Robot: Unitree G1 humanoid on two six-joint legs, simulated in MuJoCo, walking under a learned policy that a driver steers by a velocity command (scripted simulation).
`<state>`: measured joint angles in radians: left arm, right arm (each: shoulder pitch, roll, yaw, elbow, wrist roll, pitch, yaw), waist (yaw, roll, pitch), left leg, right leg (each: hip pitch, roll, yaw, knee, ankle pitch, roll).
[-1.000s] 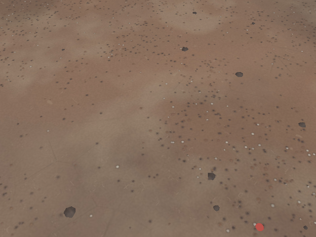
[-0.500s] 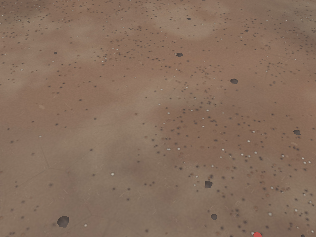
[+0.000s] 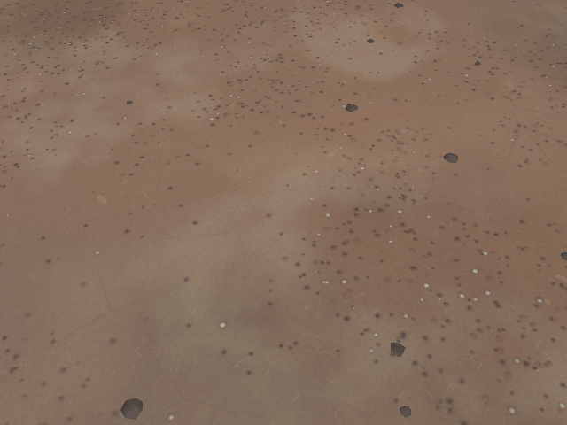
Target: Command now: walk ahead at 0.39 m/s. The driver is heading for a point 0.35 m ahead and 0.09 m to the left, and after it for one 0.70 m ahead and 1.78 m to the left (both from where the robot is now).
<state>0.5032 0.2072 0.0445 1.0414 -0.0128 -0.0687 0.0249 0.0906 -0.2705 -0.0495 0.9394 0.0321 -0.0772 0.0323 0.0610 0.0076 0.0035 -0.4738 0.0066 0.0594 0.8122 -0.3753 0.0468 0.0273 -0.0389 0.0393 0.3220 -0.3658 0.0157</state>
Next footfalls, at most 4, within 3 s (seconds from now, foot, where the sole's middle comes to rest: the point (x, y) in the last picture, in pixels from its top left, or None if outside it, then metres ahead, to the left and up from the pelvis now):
0.14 left None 0.18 0.13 -0.77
0.64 right None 0.49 -0.10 -0.77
1.16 left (221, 360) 0.66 0.24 -0.77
1.66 right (227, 250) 1.00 0.28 -0.77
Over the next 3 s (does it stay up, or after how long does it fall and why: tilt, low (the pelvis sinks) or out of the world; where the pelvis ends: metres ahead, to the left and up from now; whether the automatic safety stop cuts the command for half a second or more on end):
stays up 0.84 0.51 -0.03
